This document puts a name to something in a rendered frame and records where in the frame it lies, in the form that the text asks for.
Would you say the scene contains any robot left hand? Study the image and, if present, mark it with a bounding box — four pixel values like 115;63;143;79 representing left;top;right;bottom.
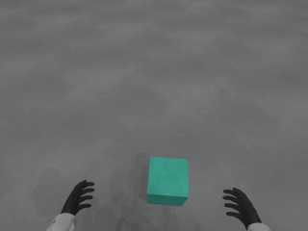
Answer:
61;180;94;217

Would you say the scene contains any carton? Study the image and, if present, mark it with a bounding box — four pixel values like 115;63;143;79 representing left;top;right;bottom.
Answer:
147;157;189;206

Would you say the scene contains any left robot forearm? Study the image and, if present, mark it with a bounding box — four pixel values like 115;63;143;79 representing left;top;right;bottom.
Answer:
46;213;76;231

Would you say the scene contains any robot right hand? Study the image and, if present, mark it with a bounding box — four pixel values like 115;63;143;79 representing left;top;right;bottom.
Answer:
223;188;262;231

